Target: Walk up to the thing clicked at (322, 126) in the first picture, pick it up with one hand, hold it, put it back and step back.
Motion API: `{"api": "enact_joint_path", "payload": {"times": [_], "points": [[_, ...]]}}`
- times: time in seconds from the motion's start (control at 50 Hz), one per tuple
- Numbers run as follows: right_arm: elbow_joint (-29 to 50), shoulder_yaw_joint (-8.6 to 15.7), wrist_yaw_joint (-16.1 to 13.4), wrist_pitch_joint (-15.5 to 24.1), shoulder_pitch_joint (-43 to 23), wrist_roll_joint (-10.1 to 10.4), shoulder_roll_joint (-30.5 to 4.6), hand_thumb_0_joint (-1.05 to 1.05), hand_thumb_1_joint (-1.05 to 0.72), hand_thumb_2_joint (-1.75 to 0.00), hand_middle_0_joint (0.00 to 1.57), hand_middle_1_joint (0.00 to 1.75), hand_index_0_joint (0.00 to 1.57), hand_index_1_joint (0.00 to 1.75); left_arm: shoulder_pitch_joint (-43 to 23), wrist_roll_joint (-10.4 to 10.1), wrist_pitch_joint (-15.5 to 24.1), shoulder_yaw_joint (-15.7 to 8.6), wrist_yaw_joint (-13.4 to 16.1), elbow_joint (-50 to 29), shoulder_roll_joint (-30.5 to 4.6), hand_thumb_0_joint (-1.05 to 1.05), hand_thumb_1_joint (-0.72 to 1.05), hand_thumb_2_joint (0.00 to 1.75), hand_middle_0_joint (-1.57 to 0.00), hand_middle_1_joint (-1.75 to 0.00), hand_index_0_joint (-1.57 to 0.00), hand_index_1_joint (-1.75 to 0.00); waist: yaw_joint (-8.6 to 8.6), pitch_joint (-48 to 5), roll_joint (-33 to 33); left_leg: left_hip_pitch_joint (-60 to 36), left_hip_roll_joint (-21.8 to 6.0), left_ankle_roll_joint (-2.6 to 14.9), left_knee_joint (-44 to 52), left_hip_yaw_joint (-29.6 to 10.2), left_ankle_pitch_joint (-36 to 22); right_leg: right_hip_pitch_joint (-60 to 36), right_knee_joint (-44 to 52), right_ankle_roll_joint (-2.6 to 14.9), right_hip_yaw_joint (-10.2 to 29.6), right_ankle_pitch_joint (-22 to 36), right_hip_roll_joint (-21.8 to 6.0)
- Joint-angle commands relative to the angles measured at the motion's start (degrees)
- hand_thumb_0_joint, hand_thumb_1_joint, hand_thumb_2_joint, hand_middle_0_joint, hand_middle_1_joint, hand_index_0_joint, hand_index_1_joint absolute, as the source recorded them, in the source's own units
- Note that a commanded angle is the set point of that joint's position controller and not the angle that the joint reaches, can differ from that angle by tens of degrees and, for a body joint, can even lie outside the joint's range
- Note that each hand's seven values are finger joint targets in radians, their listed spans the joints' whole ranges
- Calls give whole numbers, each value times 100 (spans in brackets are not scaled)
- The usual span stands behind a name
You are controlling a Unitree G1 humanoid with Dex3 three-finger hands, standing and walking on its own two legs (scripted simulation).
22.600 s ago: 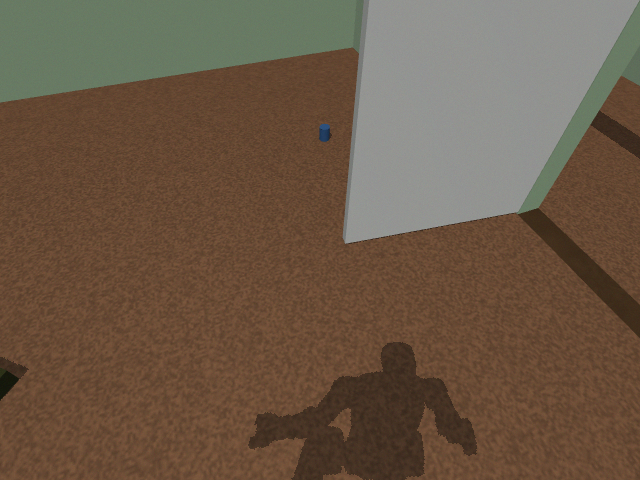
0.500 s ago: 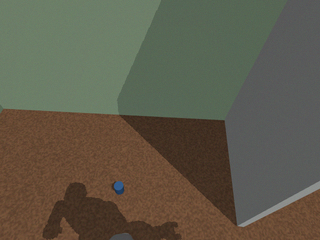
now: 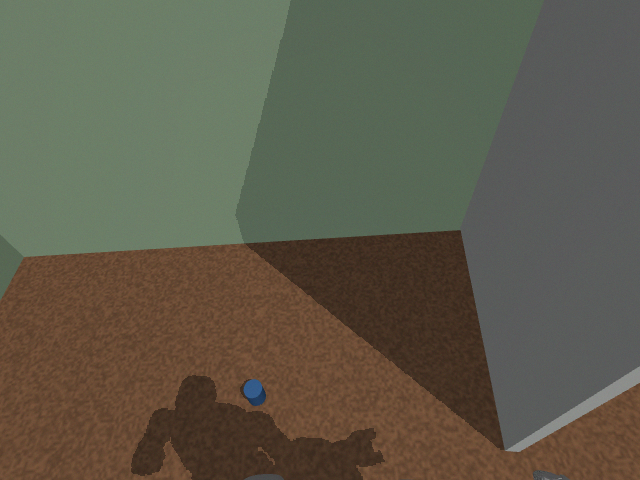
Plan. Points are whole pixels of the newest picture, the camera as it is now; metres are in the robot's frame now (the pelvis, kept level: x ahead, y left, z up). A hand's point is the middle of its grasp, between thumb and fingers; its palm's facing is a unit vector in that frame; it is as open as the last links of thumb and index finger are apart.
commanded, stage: walk up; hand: left
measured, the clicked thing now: (255, 392) +0.44 +0.25 -0.72
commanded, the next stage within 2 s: stand in 1.40 s
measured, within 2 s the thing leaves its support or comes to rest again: neither
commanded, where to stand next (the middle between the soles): +0.08 +0.01 m, yaw +2 degrees
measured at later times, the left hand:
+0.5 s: hand out of the picture +0.11 +0.26 -0.14, palm faces -0.01 -0.95 -0.30, open 7.4 cm
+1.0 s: hand out of the picture +0.09 +0.26 -0.13, palm faces +0.03 -0.94 -0.33, open 7.4 cm
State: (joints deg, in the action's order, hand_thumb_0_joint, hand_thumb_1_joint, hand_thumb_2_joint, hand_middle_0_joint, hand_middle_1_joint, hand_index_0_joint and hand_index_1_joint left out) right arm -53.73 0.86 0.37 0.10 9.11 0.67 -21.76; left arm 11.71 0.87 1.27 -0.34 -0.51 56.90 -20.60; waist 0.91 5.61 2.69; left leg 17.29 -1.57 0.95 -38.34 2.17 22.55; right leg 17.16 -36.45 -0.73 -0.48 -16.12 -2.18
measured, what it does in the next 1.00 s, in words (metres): stands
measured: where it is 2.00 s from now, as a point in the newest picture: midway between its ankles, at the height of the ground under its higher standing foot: outside the picture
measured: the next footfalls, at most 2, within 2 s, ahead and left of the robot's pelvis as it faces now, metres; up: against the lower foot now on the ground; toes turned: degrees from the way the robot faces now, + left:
none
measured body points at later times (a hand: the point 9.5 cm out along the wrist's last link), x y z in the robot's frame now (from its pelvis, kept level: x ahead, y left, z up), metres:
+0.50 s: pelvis +0.02 +0.01 +0.02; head +0.02 +0.03 +0.47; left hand +0.11 +0.31 -0.12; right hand +0.08 -0.30 -0.10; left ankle +0.04 +0.13 -0.72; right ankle +0.04 -0.13 -0.72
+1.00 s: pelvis +0.03 +0.00 +0.02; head +0.04 +0.00 +0.47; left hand +0.09 +0.30 -0.11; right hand +0.14 -0.29 -0.11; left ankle +0.04 +0.13 -0.72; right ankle +0.04 -0.13 -0.72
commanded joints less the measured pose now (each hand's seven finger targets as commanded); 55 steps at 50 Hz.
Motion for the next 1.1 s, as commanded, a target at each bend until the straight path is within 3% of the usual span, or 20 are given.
{"api": "enact_joint_path", "payload": {"times": [0.0,0.02,0.04,0.08,0.1,0.14,0.18,0.26,0.36,0.5,0.72,1.08], "points": [[-22,265,-39,136,131,0,-1094,0,-90,-90,20,30,20,30,-682,-47,142,-310,110,-396,-1365,0,90,90,-20,-30,-20,-30,-217,-626,-1316,-825,-238,70,957,-342,-1190,97,1374,450,893,665,-778],[-44,258,-37,143,34,-41,-1137,0,-90,-90,20,30,20,30,-646,-49,133,-300,97,-353,-1377,0,90,90,-20,-30,-20,-30,-180,-805,-1260,-957,-296,107,1053,-435,-1229,44,1371,414,870,609,-744],[-98,237,-32,152,-26,-58,-1141,0,-90,-90,20,30,20,30,-665,-63,112,-310,86,-302,-1377,0,90,90,-20,-30,-20,-30,-132,-851,-1209,-908,-334,109,1098,-484,-1075,-15,1485,376,855,187,-720],[-258,222,7,137,-132,-84,-1136,0,-90,-90,20,30,20,30,-845,-55,64,-292,74,-222,-1318,0,90,90,-20,-30,-20,-30,-112,-485,-1087,-662,-310,90,1287,-522,-449,148,1957,293,928,-1214,-704],[-342,218,25,128,-165,-101,-1145,0,-90,-90,20,30,20,30,-952,-45,53,-292,70,-179,-1297,0,90,90,-20,-30,-20,-30,-124,-322,-949,-536,-317,65,1469,-552,-315,143,2019,286,919,-1465,-673],[-478,200,27,169,-162,-132,-1189,0,-90,-90,20,30,20,30,-966,-58,52,-275,58,-110,-1255,0,90,90,-20,-30,-20,-30,-118,-380,-615,-446,-435,76,1795,-709,-295,-128,1827,294,767,-1039,-553],[-559,154,25,220,-331,-149,-1176,0,-90,-90,20,30,20,30,-854,-83,48,-265,49,27,-1184,0,90,90,-20,-30,-20,-30,-1,-389,-256,-160,-576,101,2114,-923,-225,-563,1686,276,551,-418,-423],[-710,97,-2,293,-500,-134,-1159,0,-90,-90,20,30,20,30,-820,-111,43,-235,33,248,-1122,0,90,90,-20,-30,-20,-30,90,-581,144,-170,-693,75,2384,-996,-830,-1062,1568,224,404,502,-394],[-816,138,-50,305,-517,-132,-1163,0,-90,-90,20,30,20,30,-965,-105,31,-199,33,401,-1137,0,90,90,-20,-30,-20,-30,-14,-853,142,-678,-684,47,2250,-765,-1838,-1190,1737,168,323,1058,-475],[-890,179,-54,246,-629,-108,-1153,0,-90,-90,20,30,20,30,-1034,-78,20,-157,32,640,-1105,0,90,90,-20,-30,-20,-30,-85,-686,24,-712,-673,56,2400,-776,-1444,-1100,1909,115,309,892,-484],[-951,189,-49,179,-757,-72,-1095,0,-90,-90,20,30,20,30,-1015,-51,73,-177,66,741,-1125,0,90,90,-20,-30,-20,-30,-123,-884,-412,-1313,-599,28,2157,-626,-2104,-994,2102,91,320,1321,-583],[-969,168,-57,147,-770,-106,-1010,0,-90,-90,20,30,20,30,-1021,-8,48,-272,89,653,-1127,0,90,90,-20,-30,-20,-30,-102,-729,-260,-1029,-566,-23,2287,-628,-1960,-1250,2163,106,262,1203,-571]]}}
